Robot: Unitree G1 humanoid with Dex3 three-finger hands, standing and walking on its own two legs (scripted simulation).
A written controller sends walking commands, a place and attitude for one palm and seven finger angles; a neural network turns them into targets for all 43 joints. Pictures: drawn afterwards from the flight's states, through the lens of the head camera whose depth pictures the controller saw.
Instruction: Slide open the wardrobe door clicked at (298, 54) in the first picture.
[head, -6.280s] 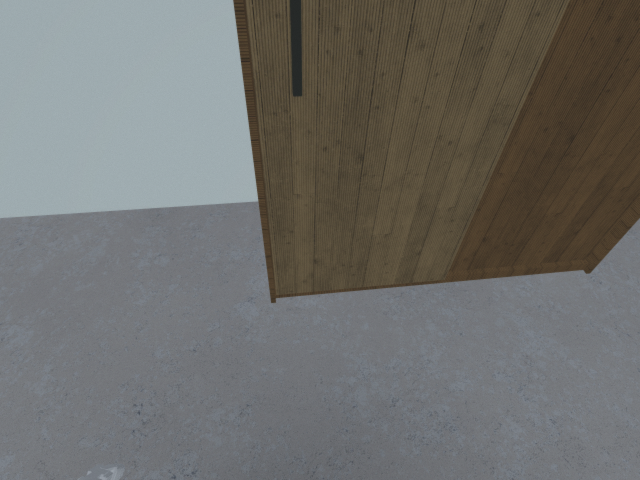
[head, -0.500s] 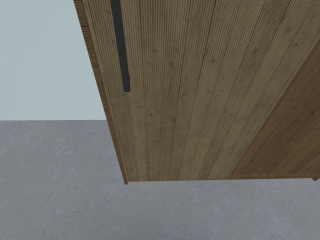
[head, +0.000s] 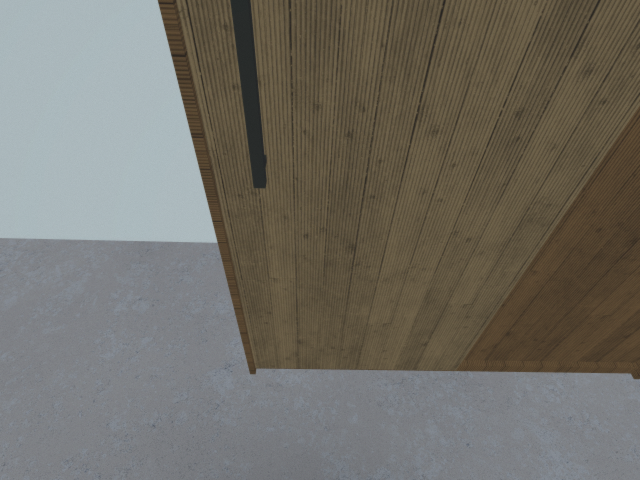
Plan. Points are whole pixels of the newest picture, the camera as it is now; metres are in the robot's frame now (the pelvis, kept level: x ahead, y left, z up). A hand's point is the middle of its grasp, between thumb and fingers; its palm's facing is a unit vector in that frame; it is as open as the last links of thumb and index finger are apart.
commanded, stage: shuffle to correct the standing spot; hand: left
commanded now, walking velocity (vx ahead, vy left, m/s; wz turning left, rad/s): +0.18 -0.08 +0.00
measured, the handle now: (251, 78) +0.54 +0.13 +0.24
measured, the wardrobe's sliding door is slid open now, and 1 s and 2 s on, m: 0.00 0.00 0.00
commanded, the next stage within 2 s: come to a stop and stand still in 0.14 s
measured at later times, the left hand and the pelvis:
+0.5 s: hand out of the picture +0.05 +0.12 -0.18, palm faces +0.09 -0.98 -0.16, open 7.3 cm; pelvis +0.08 -0.02 -0.01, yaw +2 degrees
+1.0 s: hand out of the picture +0.10 +0.17 -0.17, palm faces +0.06 -0.96 -0.29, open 7.3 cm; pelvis +0.06 -0.03 -0.02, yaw +1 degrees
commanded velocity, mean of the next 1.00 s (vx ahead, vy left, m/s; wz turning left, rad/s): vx -0.02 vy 0.00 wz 0.00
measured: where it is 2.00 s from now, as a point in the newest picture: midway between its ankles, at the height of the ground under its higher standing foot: outside the picture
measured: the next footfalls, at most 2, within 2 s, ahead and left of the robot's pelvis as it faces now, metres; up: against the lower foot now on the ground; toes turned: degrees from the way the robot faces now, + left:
left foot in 0.58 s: +0.16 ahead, +0.09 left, +0.00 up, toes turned +5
right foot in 0.82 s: +0.09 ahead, -0.14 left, +0.00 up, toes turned -2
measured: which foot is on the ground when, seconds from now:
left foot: down 0.00-0.32, up 0.34-0.56, down 0.58-1.00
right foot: down 0.00-0.60, up 0.62-0.80, down 0.82-1.00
